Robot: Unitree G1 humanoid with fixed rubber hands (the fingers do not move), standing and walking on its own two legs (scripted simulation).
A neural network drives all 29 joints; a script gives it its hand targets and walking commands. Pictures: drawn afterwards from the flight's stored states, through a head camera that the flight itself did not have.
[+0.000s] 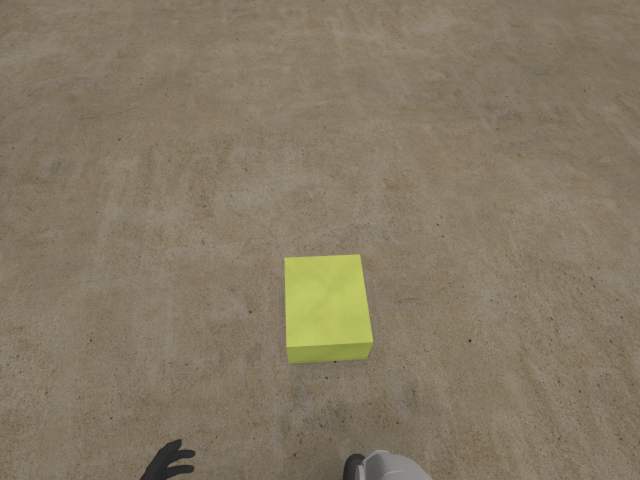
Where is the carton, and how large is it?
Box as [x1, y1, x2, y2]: [284, 254, 372, 363]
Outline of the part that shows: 359,254 284,258 286,347 288,363 366,358 372,343 372,336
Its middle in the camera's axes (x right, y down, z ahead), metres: +0.01 +0.21 +1.25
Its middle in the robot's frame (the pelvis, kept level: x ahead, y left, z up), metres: +0.64 -0.07 -0.68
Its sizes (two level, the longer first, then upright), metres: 0.300 0.249 0.150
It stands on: the floor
